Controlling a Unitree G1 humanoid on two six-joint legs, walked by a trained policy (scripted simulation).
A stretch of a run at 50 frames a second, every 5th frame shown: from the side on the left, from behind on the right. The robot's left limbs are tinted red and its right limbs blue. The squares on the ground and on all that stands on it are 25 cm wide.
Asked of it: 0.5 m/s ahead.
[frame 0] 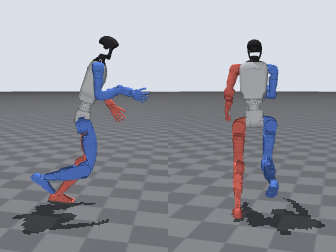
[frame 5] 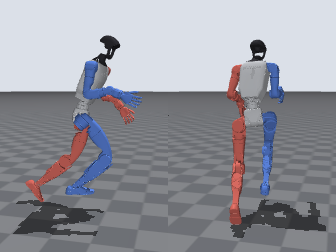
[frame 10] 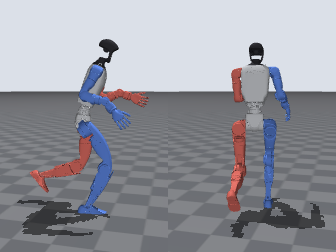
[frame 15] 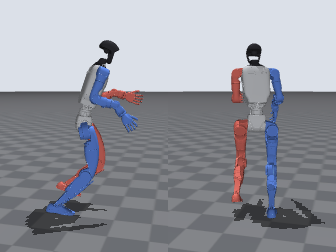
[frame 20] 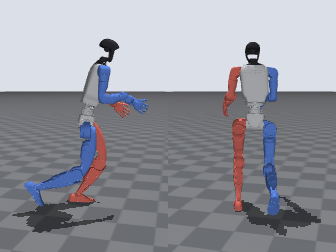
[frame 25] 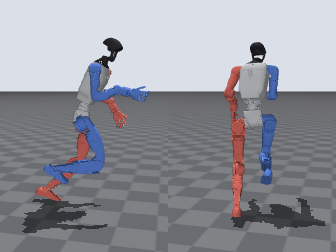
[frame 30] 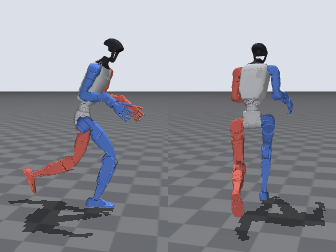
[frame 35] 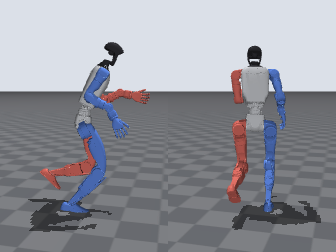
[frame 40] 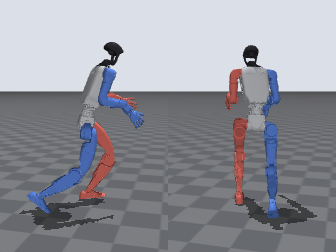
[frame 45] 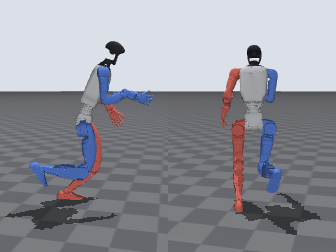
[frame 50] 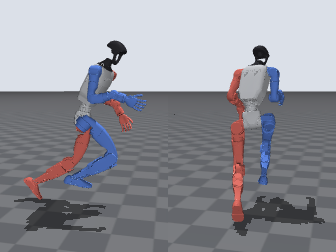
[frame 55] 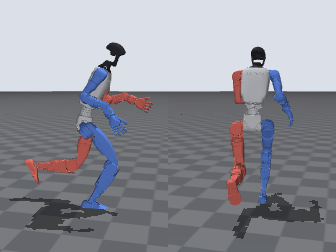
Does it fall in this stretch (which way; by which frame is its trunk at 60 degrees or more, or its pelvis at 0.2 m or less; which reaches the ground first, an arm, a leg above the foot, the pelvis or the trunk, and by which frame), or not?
no
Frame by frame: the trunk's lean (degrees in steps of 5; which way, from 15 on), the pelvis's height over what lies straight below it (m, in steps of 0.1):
0: 20 forward, 0.7
5: 25 forward, 0.8
10: 20 forward, 0.7
15: 20 forward, 0.7
20: 20 forward, 0.7
25: 25 forward, 0.7
30: 25 forward, 0.7
35: 25 forward, 0.7
40: 25 forward, 0.7
45: 25 forward, 0.7
50: 30 forward, 0.7
55: 25 forward, 0.7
